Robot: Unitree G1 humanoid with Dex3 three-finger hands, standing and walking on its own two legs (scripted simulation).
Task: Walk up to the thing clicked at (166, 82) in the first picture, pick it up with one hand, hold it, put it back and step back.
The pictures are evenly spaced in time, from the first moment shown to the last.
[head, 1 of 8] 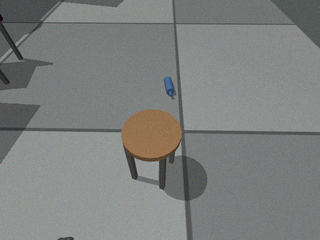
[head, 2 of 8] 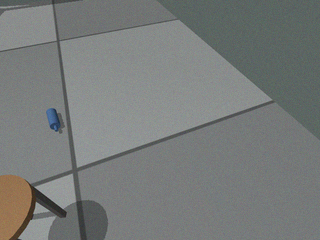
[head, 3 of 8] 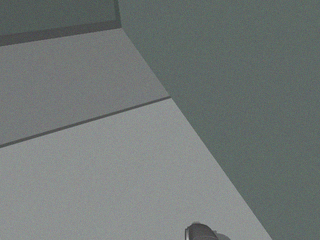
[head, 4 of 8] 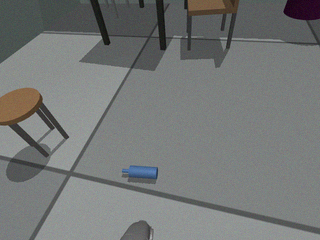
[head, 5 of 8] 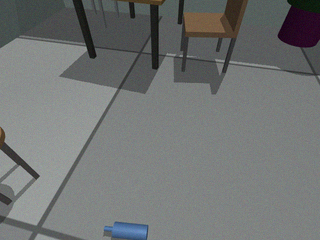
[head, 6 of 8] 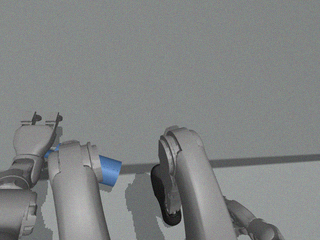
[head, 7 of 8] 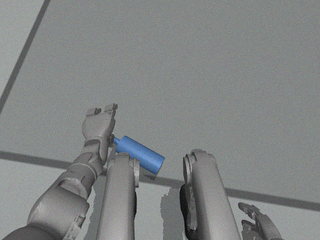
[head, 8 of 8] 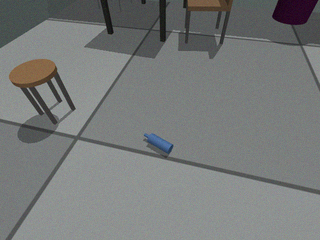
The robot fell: no
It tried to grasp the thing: yes
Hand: left
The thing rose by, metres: 0.00
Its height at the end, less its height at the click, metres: +0.00
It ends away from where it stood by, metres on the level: 0.14
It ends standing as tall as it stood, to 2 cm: yes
